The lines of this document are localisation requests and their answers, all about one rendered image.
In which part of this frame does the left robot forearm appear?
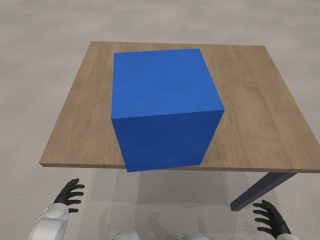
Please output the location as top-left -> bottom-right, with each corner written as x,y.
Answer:
26,203 -> 69,240

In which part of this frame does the left robot hand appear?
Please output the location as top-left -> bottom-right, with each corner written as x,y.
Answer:
53,178 -> 85,213

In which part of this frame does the right robot hand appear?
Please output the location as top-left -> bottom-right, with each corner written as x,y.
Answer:
253,200 -> 292,240

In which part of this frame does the carton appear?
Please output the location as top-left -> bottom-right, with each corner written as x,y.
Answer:
111,48 -> 225,173

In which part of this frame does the robot left thigh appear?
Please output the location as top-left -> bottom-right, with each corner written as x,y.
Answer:
112,230 -> 142,240

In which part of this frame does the table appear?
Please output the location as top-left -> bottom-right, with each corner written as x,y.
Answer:
39,41 -> 320,211

